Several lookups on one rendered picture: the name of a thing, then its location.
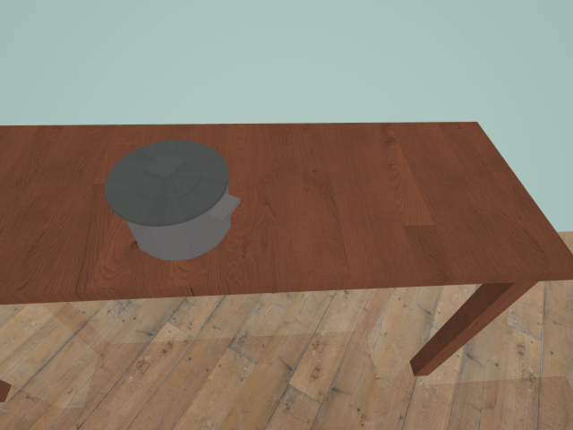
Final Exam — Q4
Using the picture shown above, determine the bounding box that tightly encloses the table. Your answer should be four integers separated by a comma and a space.
0, 122, 573, 402

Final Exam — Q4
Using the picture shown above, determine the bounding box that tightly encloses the lid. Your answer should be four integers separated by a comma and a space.
105, 140, 228, 227

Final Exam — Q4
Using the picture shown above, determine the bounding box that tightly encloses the pot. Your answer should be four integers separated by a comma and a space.
126, 185, 240, 261

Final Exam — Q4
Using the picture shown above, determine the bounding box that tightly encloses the knob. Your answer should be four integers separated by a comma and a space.
143, 151, 187, 185

